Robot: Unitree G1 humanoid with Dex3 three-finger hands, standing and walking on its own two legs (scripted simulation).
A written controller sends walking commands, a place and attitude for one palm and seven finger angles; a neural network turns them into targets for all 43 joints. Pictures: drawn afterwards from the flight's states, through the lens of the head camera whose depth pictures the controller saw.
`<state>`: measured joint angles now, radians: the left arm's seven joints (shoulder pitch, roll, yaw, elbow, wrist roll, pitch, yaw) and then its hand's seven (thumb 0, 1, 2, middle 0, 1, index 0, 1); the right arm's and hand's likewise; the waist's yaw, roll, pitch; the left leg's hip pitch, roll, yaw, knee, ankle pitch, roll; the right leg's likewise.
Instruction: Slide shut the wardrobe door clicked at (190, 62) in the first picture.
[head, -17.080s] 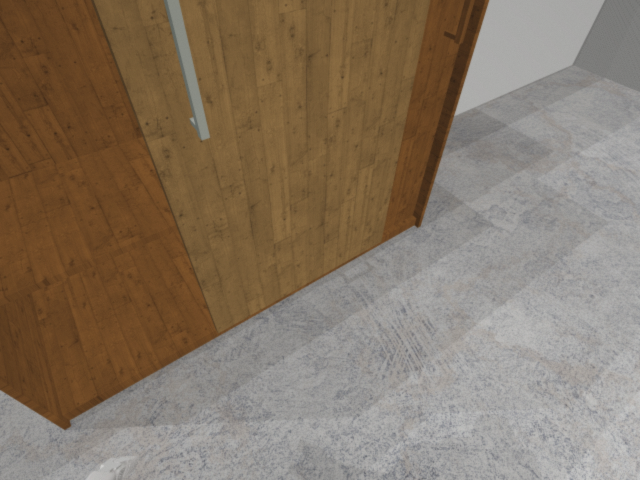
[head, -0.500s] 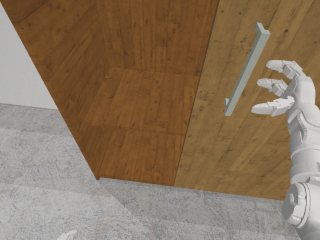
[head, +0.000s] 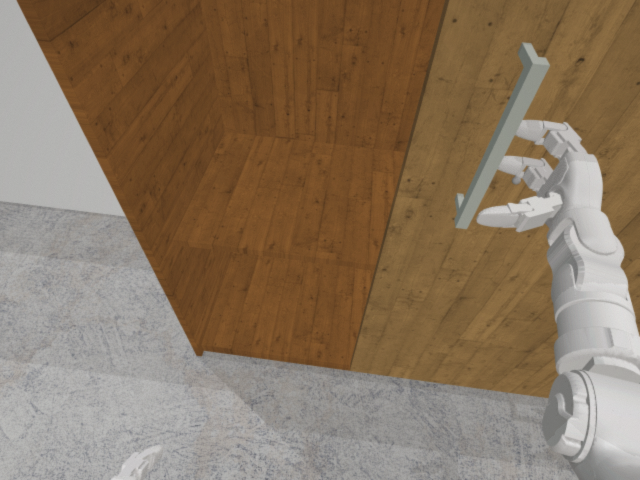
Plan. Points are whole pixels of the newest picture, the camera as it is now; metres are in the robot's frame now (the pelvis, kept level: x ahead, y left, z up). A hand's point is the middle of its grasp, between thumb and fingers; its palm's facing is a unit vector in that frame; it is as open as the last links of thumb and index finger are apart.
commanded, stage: feel for the door with the fingertips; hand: right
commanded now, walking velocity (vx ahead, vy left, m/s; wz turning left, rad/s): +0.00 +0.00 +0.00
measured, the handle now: (489, 148) +0.51 -0.15 +0.17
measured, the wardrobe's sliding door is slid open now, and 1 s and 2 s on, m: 0.48 0.48 0.48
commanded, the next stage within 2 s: slide the fingers in behind the handle in 0.32 s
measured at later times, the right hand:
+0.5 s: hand (525, 168) +0.47 -0.18 +0.18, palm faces +0.05 +1.00 -0.01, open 13.8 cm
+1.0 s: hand (497, 175) +0.46 -0.15 +0.17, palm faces +0.02 +1.00 +0.01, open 14.0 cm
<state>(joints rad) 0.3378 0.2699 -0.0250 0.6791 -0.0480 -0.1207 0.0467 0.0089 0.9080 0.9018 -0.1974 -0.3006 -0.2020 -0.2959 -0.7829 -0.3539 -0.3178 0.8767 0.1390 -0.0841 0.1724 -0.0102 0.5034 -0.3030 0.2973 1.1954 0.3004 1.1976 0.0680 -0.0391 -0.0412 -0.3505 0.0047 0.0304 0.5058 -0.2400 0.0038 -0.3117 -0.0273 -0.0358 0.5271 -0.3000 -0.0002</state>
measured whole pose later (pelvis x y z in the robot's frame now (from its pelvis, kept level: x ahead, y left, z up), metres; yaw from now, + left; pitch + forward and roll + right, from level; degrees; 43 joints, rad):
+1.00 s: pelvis +0.00 -0.01 +0.00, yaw +0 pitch +6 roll +0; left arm 0.36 0.26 -0.03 0.70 -0.04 -0.14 0.03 0.01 0.91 0.90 -0.20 -0.30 -0.20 -0.30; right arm -0.83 -0.31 -0.30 0.92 0.12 -0.10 0.12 -0.01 0.50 -0.30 0.31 1.21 0.30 1.20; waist 0.08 -0.03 -0.05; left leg -0.38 0.01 0.02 0.53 -0.24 0.00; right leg -0.34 -0.02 -0.04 0.55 -0.31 -0.01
